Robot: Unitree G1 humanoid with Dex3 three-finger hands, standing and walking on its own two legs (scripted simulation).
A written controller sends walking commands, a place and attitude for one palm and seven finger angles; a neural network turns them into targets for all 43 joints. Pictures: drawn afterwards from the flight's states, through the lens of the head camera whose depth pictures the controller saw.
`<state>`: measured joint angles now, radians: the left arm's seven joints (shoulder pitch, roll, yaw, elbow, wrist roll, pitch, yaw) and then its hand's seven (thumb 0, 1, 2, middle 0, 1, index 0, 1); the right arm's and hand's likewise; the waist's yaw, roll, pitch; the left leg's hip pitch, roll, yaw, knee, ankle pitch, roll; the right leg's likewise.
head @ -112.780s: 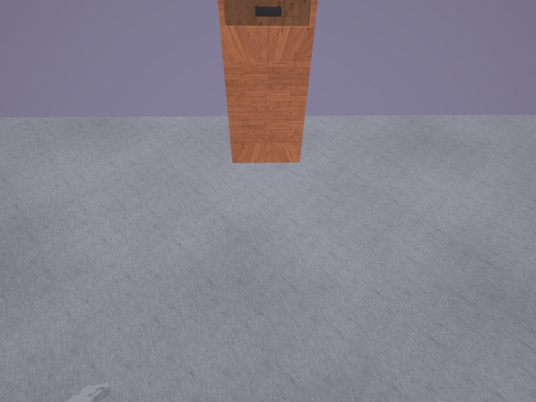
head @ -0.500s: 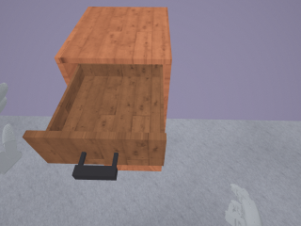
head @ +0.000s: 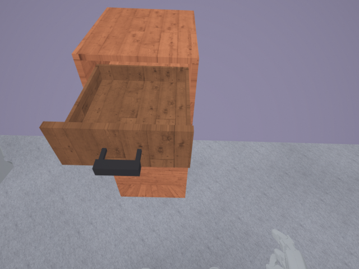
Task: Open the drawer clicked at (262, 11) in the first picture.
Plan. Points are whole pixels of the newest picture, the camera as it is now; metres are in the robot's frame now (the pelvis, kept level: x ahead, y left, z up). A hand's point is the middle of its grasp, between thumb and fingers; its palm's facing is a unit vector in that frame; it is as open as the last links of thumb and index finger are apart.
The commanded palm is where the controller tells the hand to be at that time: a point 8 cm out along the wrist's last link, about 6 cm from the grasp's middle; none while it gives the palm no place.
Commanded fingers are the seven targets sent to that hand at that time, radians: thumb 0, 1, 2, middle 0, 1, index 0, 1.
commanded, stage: step back with the hand held close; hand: left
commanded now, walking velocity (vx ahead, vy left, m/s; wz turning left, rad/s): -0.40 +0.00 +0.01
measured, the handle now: (119, 159) +0.34 +0.16 +0.06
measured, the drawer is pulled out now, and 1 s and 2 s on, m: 0.29 0.29 0.29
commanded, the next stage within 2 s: stop stepping back and stand still in 0.26 s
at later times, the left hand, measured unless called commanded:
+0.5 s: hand out of the picture +0.07 +0.22 +0.25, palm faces +0.47 -0.78 -0.40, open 7.4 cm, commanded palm +0.02 +0.27 +0.25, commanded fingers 0.00 0.90 0.90 -0.20 -0.30 -0.20 -0.30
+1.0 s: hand out of the picture +0.03 +0.22 +0.24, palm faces +0.45 -0.78 -0.44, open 7.4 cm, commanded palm -0.03 +0.27 +0.25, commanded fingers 0.00 0.90 0.90 -0.20 -0.30 -0.20 -0.30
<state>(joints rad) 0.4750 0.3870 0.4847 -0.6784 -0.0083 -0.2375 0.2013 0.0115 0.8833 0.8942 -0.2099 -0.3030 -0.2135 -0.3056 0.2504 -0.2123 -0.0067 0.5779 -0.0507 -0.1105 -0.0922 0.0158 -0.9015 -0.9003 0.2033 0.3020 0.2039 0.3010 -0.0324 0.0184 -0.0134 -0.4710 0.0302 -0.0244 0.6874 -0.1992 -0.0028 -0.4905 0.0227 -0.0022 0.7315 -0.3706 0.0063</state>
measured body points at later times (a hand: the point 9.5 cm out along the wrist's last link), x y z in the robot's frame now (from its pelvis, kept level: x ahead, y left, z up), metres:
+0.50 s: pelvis -0.11 -0.02 +0.01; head -0.10 +0.01 +0.46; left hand +0.04 +0.26 +0.27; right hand +0.08 -0.24 -0.05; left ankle -0.05 +0.12 -0.72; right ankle -0.10 -0.12 -0.68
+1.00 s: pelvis -0.15 -0.02 +0.02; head -0.17 +0.01 +0.47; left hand +0.00 +0.26 +0.27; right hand -0.02 -0.27 -0.05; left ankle -0.14 +0.08 -0.72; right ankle -0.15 -0.12 -0.71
